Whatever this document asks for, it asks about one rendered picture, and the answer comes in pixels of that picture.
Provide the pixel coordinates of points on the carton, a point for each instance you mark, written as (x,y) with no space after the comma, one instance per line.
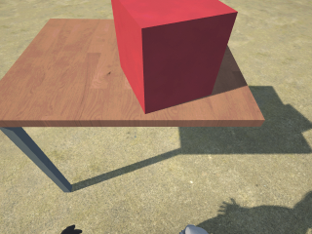
(171,50)

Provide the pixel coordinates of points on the robot left hand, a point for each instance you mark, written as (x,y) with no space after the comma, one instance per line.
(70,230)

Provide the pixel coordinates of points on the table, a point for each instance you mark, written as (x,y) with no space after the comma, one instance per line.
(70,75)

